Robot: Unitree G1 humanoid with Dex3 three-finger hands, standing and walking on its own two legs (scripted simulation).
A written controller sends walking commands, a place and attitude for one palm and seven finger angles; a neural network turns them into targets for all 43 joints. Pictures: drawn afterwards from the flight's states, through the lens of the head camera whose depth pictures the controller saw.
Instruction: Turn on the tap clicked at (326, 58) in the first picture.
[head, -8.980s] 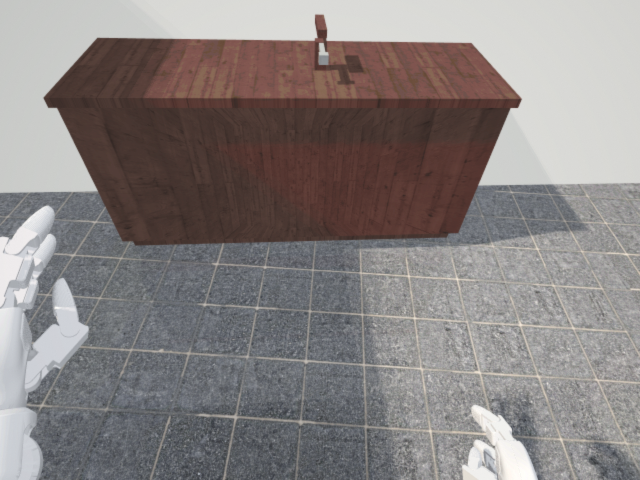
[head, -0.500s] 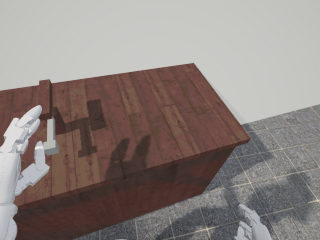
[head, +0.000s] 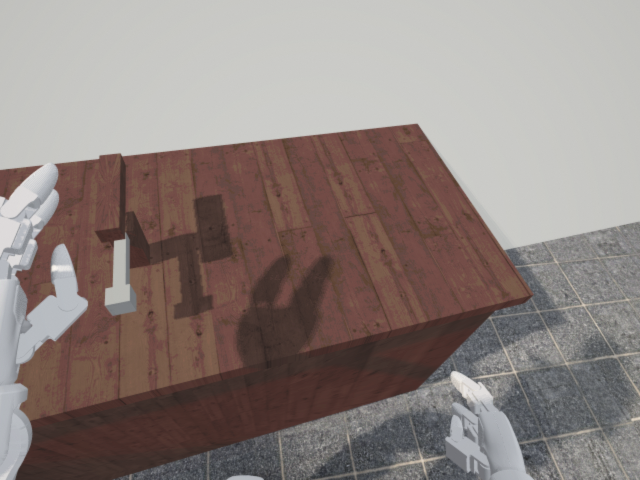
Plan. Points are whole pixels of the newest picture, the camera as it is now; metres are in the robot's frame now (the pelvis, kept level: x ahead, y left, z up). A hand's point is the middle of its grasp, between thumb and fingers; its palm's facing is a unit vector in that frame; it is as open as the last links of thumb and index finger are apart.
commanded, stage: come to a stop and stand still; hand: left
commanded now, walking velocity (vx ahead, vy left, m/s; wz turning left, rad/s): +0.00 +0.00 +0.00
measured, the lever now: (121, 299) +0.30 +0.28 +0.02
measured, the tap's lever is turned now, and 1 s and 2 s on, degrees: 0 0 0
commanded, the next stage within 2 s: look again from close up in 0.50 s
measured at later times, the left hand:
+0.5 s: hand (100, 302) +0.22 +0.22 +0.16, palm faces +0.34 -0.85 -0.41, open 7.4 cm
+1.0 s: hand (85, 307) +0.22 +0.23 +0.16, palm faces +0.36 -0.84 -0.41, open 7.4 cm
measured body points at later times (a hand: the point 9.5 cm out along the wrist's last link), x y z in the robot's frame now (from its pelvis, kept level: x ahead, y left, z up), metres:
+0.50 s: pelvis +0.01 -0.02 +0.00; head +0.03 +0.00 +0.45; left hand +0.20 +0.26 +0.19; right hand +0.19 -0.24 -0.07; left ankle +0.04 +0.10 -0.74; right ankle +0.01 -0.16 -0.74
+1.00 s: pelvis +0.00 -0.01 +0.00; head +0.02 +0.00 +0.45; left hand +0.19 +0.27 +0.18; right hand +0.18 -0.23 -0.07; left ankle +0.04 +0.10 -0.74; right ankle +0.01 -0.16 -0.74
